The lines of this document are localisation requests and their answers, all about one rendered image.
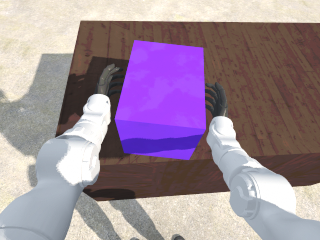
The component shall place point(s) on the robot left upper arm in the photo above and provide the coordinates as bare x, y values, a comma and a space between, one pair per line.
65, 167

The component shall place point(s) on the carton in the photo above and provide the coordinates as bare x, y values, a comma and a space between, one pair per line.
161, 110

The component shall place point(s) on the pedestal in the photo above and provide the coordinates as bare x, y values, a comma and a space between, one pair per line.
270, 72

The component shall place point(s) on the left robot forearm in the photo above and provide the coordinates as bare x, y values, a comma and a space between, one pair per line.
93, 124

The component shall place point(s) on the robot left hand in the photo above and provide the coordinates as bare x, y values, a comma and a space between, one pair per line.
104, 83

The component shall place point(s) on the robot right hand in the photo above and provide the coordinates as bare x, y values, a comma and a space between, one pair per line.
219, 103

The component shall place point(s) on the robot right upper arm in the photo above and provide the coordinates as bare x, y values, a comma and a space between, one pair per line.
267, 203

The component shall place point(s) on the right robot forearm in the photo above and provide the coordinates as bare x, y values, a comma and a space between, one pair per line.
227, 152

